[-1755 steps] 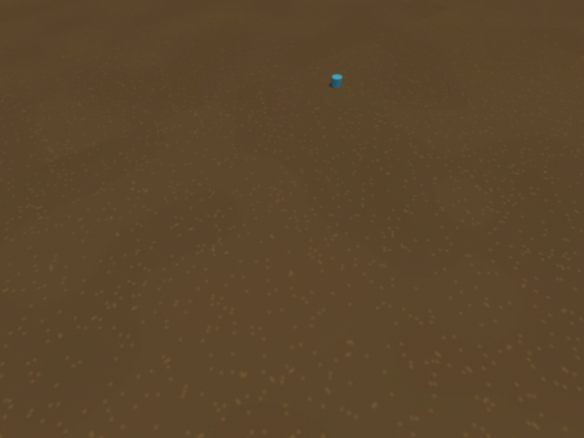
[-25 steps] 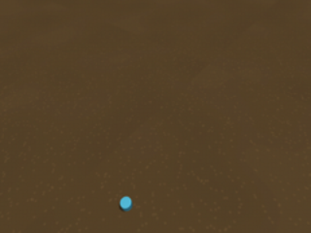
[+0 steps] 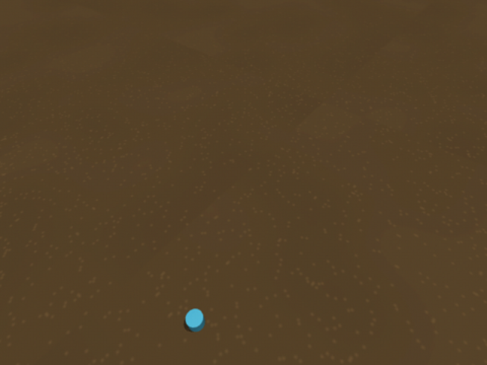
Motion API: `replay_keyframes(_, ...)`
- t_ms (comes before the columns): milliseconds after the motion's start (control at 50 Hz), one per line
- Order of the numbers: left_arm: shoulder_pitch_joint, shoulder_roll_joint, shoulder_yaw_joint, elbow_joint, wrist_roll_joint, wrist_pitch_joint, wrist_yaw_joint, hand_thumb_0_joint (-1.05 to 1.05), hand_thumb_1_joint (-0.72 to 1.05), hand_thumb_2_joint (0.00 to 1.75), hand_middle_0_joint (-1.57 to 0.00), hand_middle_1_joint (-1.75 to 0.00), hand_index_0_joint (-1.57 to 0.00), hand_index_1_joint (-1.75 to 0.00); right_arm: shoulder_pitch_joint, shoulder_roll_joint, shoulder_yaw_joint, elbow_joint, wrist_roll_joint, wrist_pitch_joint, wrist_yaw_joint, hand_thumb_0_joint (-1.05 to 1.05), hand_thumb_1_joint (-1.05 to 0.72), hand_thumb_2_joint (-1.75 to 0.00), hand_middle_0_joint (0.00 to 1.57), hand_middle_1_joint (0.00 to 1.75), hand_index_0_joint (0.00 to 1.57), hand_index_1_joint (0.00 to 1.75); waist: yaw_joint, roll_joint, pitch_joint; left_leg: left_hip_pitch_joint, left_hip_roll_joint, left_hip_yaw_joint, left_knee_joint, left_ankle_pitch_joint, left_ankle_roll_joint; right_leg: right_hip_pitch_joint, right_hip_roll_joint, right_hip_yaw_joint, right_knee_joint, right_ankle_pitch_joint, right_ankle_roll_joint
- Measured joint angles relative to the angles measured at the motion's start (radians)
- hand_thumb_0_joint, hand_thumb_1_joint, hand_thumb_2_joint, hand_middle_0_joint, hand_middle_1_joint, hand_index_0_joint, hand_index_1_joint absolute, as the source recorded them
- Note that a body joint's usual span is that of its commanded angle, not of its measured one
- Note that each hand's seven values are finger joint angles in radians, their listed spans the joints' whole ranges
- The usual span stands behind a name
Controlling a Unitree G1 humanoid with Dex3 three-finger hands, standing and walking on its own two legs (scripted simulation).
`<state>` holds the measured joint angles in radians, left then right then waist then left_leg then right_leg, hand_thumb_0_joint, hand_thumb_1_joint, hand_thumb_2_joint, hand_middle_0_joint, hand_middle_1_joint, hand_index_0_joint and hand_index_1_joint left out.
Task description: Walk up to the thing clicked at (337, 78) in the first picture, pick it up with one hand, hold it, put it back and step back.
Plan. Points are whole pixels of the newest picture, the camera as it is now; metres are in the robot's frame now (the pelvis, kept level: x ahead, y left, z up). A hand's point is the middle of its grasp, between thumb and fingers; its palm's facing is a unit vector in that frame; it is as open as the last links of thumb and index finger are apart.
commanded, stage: stand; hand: left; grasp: from above
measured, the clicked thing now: (195, 320) +0.40 +0.23 -0.75
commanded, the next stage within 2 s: step back in 0.08 s
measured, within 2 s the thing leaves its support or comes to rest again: neither
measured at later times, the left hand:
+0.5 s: hand out of the picture +0.06 +0.29 -0.17, palm faces -0.04 -0.92 -0.38, open 7.4 cm
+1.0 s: hand out of the picture -0.07 +0.24 -0.15, palm faces -0.01 -0.90 -0.43, open 7.4 cm
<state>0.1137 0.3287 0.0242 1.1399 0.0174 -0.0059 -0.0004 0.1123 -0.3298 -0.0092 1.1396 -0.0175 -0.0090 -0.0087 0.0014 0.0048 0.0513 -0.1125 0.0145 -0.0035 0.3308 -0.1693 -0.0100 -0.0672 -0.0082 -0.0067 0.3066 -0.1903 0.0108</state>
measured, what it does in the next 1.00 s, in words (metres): walks backwards: right foot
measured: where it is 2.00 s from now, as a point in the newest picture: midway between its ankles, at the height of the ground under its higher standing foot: outside the picture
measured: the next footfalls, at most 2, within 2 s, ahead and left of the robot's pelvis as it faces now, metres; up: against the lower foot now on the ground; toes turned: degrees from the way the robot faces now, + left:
right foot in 0.68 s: -0.11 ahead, -0.13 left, +0.00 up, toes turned -2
left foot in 1.10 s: -0.18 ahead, +0.09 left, +0.00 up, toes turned -2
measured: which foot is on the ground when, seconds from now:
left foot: down 0.00-0.72, up 0.74-1.00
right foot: down 0.00-0.38, up 0.40-0.66, down 0.68-1.00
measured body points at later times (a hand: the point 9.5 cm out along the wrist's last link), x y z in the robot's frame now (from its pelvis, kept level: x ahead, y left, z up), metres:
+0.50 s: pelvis -0.06 +0.01 -0.02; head +0.00 +0.03 +0.42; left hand +0.06 +0.33 -0.15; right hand +0.03 -0.30 -0.13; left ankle +0.01 +0.12 -0.75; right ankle -0.09 -0.11 -0.69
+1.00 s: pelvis -0.18 -0.02 -0.02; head -0.11 -0.04 +0.42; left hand -0.07 +0.29 -0.12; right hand -0.11 -0.34 -0.16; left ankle -0.21 +0.10 -0.70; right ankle -0.15 -0.12 -0.75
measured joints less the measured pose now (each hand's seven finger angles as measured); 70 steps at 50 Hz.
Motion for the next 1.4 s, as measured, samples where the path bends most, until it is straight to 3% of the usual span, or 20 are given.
replay_keyframes(100,0.003,0.000,0.001,-0.006,-0.004,0.001,-0.003,0.01,0.91,0.90,-0.21,-0.30,-0.20,-0.30,0.002,-0.002,0.001,0.000,0.002,0.005,0.005,0.01,-0.91,-0.90,0.21,0.30,0.20,0.30,-0.001,0.001,0.002,-0.012,0.000,0.000,0.008,-0.002,0.001,-0.012,0.000,0.000,0.008,-0.002,0.000)
replay_keyframes(240,-0.028,0.034,0.024,-0.085,-0.018,0.020,0.006,0.01,0.91,0.90,-0.21,-0.30,-0.20,-0.30,-0.043,-0.028,-0.020,-0.068,0.018,0.032,0.013,0.01,-0.90,-0.90,0.21,0.30,0.20,0.30,-0.007,0.003,0.082,-0.131,0.009,-0.004,0.156,-0.045,0.007,-0.120,0.010,-0.001,0.134,-0.034,-0.006)
replay_keyframes(340,-0.050,0.057,0.029,-0.137,-0.012,0.040,0.005,0.01,0.91,0.90,-0.21,-0.30,-0.20,-0.30,-0.045,-0.054,-0.037,-0.106,0.016,0.047,0.016,0.01,-0.91,-0.90,0.21,0.30,0.20,0.30,-0.006,-0.006,0.111,-0.198,-0.004,0.005,0.245,-0.067,0.022,-0.192,-0.003,0.008,0.232,-0.060,0.003)
replay_keyframes(380,-0.056,0.070,0.030,-0.154,-0.010,0.047,0.005,0.01,0.91,0.90,-0.21,-0.30,-0.20,-0.30,-0.041,-0.054,-0.043,-0.120,0.012,0.050,0.019,0.01,-0.91,-0.90,0.21,0.30,0.20,0.30,-0.003,-0.023,0.115,-0.215,-0.014,0.017,0.267,-0.070,0.034,-0.227,-0.012,0.022,0.285,-0.079,-0.011)
replay_keyframes(460,-0.059,0.086,0.038,-0.180,-0.003,0.064,0.009,0.01,0.91,0.90,-0.21,-0.30,-0.20,-0.30,-0.034,-0.040,-0.047,-0.154,-0.006,0.044,0.022,0.01,-0.91,-0.90,0.21,0.30,0.20,0.30,-0.012,-0.025,0.127,-0.234,0.001,0.015,0.266,-0.049,0.040,-0.323,0.065,0.079,0.603,-0.316,-0.036)
replay_keyframes(540,-0.027,0.083,0.042,-0.207,-0.009,0.064,0.005,0.01,0.91,0.90,-0.20,-0.30,-0.20,-0.30,-0.027,-0.034,-0.041,-0.190,-0.015,0.043,0.011,0.01,-0.90,-0.90,0.21,0.30,0.20,0.30,-0.005,-0.018,0.112,-0.261,0.023,0.025,0.241,-0.012,0.037,-0.354,0.098,0.092,0.782,-0.332,-0.034)
replay_keyframes(600,0.007,0.074,0.047,-0.223,-0.008,0.062,0.001,0.01,0.91,0.90,-0.20,-0.30,-0.20,-0.30,-0.034,-0.034,-0.038,-0.218,-0.017,0.041,0.004,0.01,-0.90,-0.90,0.21,0.30,0.20,0.30,0.005,-0.019,0.110,-0.285,0.034,0.045,0.253,0.000,0.027,-0.298,0.070,0.088,0.702,-0.331,-0.012)
replay_keyframes(660,0.035,0.064,0.051,-0.226,-0.004,0.055,-0.002,0.01,0.91,0.90,-0.20,-0.30,-0.20,-0.30,-0.048,-0.041,-0.034,-0.241,-0.013,0.046,0.004,0.01,-0.90,-0.90,0.21,0.30,0.20,0.30,0.015,-0.016,0.111,-0.322,0.046,0.063,0.297,0.000,0.007,-0.206,0.032,0.073,0.478,-0.283,-0.003)
replay_keyframes(720,0.046,0.019,0.050,-0.204,0.013,0.043,-0.001,0.01,0.91,0.90,-0.20,-0.30,-0.20,-0.30,-0.064,-0.069,-0.041,-0.238,0.000,0.061,0.002,0.01,-0.90,-0.90,0.21,0.30,0.20,0.30,-0.003,0.073,0.139,-0.360,0.081,-0.007,0.374,-0.056,0.005,-0.152,0.075,0.014,0.374,-0.223,-0.031)
replay_keyframes(780,0.096,0.008,0.043,-0.217,0.026,0.046,-0.010,0.01,0.91,0.90,-0.21,-0.30,-0.20,-0.30,-0.035,-0.054,-0.044,-0.216,0.007,0.078,-0.004,0.01,-0.91,-0.90,0.21,0.30,0.20,0.30,0.033,0.032,0.105,-0.401,-0.040,-0.081,0.596,-0.288,0.005,-0.178,0.039,0.049,0.371,-0.200,-0.049)
replay_keyframes(820,0.118,0.001,0.044,-0.220,0.024,0.048,-0.005,0.01,0.91,0.90,-0.21,-0.30,-0.20,-0.30,-0.014,-0.056,-0.041,-0.212,0.016,0.075,-0.001,0.01,-0.91,-0.90,0.21,0.30,0.20,0.30,0.037,0.018,0.089,-0.404,-0.102,-0.121,0.725,-0.291,0.008,-0.178,0.020,0.063,0.318,-0.158,-0.045)
replay_keyframes(880,0.115,-0.002,0.048,-0.236,0.021,0.048,0.001,0.01,0.90,0.90,-0.21,-0.30,-0.20,-0.30,0.022,-0.070,-0.034,-0.218,0.023,0.062,-0.012,0.01,-0.91,-0.90,0.21,0.30,0.20,0.30,0.016,0.028,0.077,-0.387,-0.142,-0.158,0.799,-0.272,0.000,-0.194,0.012,0.039,0.261,-0.109,-0.044)
replay_keyframes(980,0.058,0.006,0.051,-0.312,0.015,0.034,0.020,0.01,0.90,0.90,-0.21,-0.30,-0.20,-0.30,0.058,-0.086,-0.030,-0.209,0.017,0.062,-0.024,0.01,-0.91,-0.90,0.21,0.30,0.20,0.30,0.012,0.048,0.112,-0.289,-0.116,-0.127,0.670,-0.311,-0.015,-0.239,0.018,-0.012,0.271,-0.080,-0.049)
replay_keyframes(1040,0.023,0.019,0.049,-0.348,0.009,0.032,0.026,0.01,0.90,0.90,-0.21,-0.30,-0.20,-0.30,0.061,-0.074,-0.029,-0.212,0.010,0.061,-0.021,0.01,-0.91,-0.90,0.21,0.30,0.20,0.30,0.011,0.031,0.136,-0.224,-0.080,-0.077,0.514,-0.323,-0.006,-0.270,0.005,-0.039,0.312,-0.080,-0.045)
replay_keyframes(1100,-0.005,0.040,0.043,-0.361,0.001,0.043,0.021,0.01,0.90,0.90,-0.21,-0.30,-0.20,-0.30,0.056,-0.057,-0.032,-0.221,0.003,0.049,-0.012,0.01,-0.91,-0.90,0.21,0.30,0.20,0.30,0.003,-0.004,0.149,-0.155,-0.062,-0.045,0.333,-0.193,0.018,-0.306,-0.020,-0.055,0.376,-0.090,-0.032)
replay_keyframes(1140,-0.015,0.055,0.043,-0.353,-0.005,0.054,0.018,0.01,0.90,0.90,-0.21,-0.30,-0.20,-0.30,0.042,-0.033,-0.032,-0.227,-0.006,0.048,-0.004,0.01,-0.91,-0.90,0.21,0.30,0.20,0.30,0.016,-0.057,0.161,-0.146,-0.086,-0.014,0.321,-0.169,0.038,-0.319,-0.036,-0.013,0.405,-0.083,-0.028)
replay_keyframes(1200,-0.009,0.045,0.042,-0.324,-0.006,0.071,0.020,0.01,0.91,0.90,-0.21,-0.30,-0.20,-0.30,0.040,-0.032,-0.028,-0.252,-0.015,0.043,0.009,0.01,-0.91,-0.90,0.21,0.30,0.20,0.30,-0.005,-0.031,0.134,-0.169,-0.055,-0.032,0.328,-0.156,0.054,-0.362,0.057,0.062,0.623,-0.316,-0.025)
replay_keyframes(1280,0.020,0.053,0.048,-0.319,-0.013,0.067,0.018,0.01,0.91,0.90,-0.21,-0.30,-0.20,-0.30,0.022,-0.023,-0.025,-0.275,-0.021,0.045,0.003,0.01,-0.90,-0.90,0.21,0.30,0.20,0.30,0.002,-0.027,0.099,-0.184,-0.024,-0.023,0.257,-0.086,0.051,-0.390,0.127,0.136,0.881,-0.326,-0.026)
replay_keyframes(1340,0.040,0.065,0.055,-0.318,-0.011,0.059,0.019,0.01,0.91,0.90,-0.21,-0.30,-0.20,-0.30,-0.004,-0.022,-0.027,-0.298,-0.016,0.041,0.001,0.01,-0.90,-0.90,0.21,0.30,0.20,0.30,0.011,-0.031,0.101,-0.211,-0.013,-0.010,0.235,-0.044,0.048,-0.353,0.121,0.151,0.891,-0.310,0.000)
replay_keyframes(1400,0.059,0.074,0.055,-0.312,-0.008,0.054,0.020,0.01,0.91,0.90,-0.21,-0.30,-0.20,-0.30,-0.033,-0.026,-0.030,-0.323,-0.012,0.040,0.001,0.01,-0.90,-0.90,0.21,0.30,0.20,0.30,0.017,-0.029,0.119,-0.245,-0.001,0.009,0.241,-0.016,0.046,-0.289,0.089,0.139,0.768,-0.313,0.025)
